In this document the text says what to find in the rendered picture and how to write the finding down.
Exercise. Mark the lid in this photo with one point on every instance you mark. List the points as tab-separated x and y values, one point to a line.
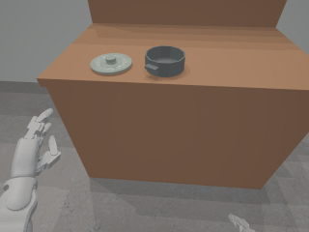
122	63

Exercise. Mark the pot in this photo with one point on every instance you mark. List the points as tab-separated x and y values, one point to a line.
164	60

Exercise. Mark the right robot hand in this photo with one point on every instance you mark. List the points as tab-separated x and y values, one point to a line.
240	224

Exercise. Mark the table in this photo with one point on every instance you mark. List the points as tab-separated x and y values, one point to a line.
229	119

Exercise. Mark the knob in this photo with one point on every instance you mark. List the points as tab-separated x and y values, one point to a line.
110	58

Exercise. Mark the robot left forearm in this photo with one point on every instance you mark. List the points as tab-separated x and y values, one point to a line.
18	203

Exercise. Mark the left robot hand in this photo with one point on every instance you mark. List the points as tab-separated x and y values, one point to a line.
27	151

